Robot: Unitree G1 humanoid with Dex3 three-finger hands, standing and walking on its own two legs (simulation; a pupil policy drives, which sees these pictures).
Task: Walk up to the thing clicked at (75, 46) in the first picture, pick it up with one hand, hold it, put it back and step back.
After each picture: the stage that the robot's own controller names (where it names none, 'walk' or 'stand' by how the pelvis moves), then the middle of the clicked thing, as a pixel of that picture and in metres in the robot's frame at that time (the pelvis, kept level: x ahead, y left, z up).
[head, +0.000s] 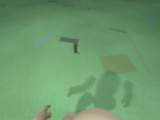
stand; (75, 48) +1.37 +0.33 -0.66
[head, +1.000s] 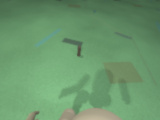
walk; (79, 51) +1.27 +0.19 -0.64
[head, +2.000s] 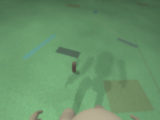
walk; (74, 67) +0.81 +0.22 -0.64
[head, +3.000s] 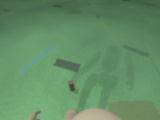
walk; (71, 86) +0.51 +0.24 -0.63
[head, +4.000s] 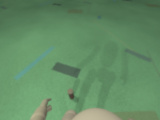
stand; (71, 94) +0.38 +0.21 -0.65
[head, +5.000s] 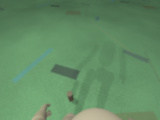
stand; (70, 96) +0.36 +0.21 -0.66
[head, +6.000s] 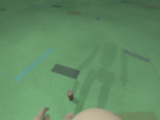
stand; (70, 95) +0.37 +0.22 -0.66
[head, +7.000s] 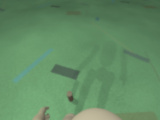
stand; (70, 96) +0.36 +0.22 -0.66
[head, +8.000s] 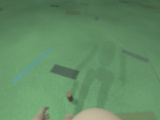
stand; (69, 96) +0.36 +0.22 -0.66
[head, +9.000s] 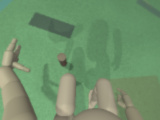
go down; (62, 60) +0.43 +0.23 -0.33
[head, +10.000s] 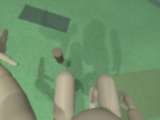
go down; (58, 57) +0.44 +0.25 -0.26
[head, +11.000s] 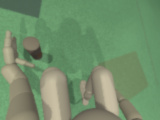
close in; (35, 51) +0.42 +0.29 -0.16
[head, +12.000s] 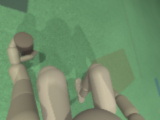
close; (26, 48) +0.42 +0.30 -0.16
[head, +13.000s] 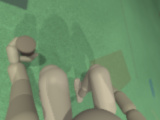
lift; (27, 50) +0.40 +0.30 -0.16
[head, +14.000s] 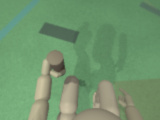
lift; (58, 66) +0.33 +0.21 +0.00
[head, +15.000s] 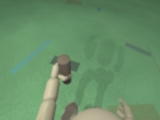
hold; (65, 71) +0.32 +0.17 +0.04
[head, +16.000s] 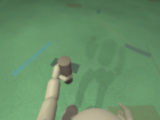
hold; (66, 72) +0.32 +0.16 +0.04
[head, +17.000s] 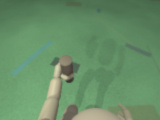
crouch; (67, 71) +0.33 +0.16 +0.03
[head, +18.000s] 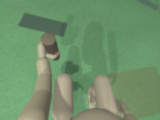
crouch; (52, 49) +0.46 +0.23 -0.05
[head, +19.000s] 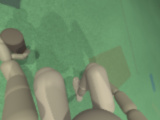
lower; (18, 47) +0.43 +0.31 -0.16
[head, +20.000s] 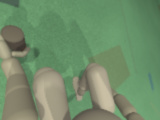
lower; (18, 45) +0.43 +0.31 -0.16
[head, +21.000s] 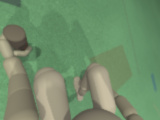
lower; (20, 44) +0.44 +0.31 -0.16
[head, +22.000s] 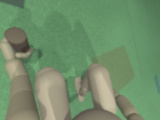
lower; (21, 46) +0.43 +0.31 -0.16
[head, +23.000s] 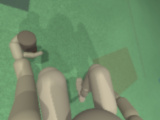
open; (29, 47) +0.43 +0.29 -0.16
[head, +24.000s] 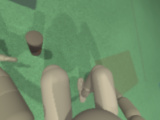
stand; (35, 46) +0.42 +0.28 -0.17
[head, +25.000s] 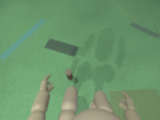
stand; (69, 75) +0.43 +0.20 -0.48
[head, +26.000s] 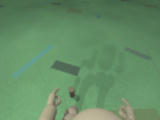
stand; (71, 92) +0.41 +0.18 -0.60
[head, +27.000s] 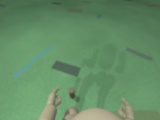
stand; (71, 93) +0.39 +0.18 -0.60
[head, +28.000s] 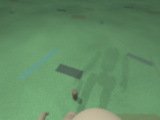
stand; (74, 95) +0.42 +0.17 -0.65
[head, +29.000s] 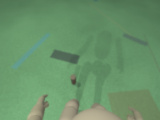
walk; (73, 80) +0.46 +0.17 -0.63
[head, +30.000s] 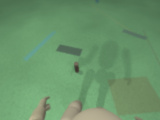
walk; (76, 67) +0.71 +0.21 -0.63
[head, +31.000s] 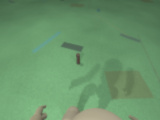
stand; (78, 59) +1.01 +0.22 -0.63
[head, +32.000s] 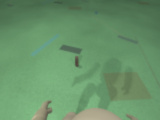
stand; (76, 61) +0.99 +0.23 -0.66
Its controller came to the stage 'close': yes
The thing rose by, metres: 0.68
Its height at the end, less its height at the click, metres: +0.00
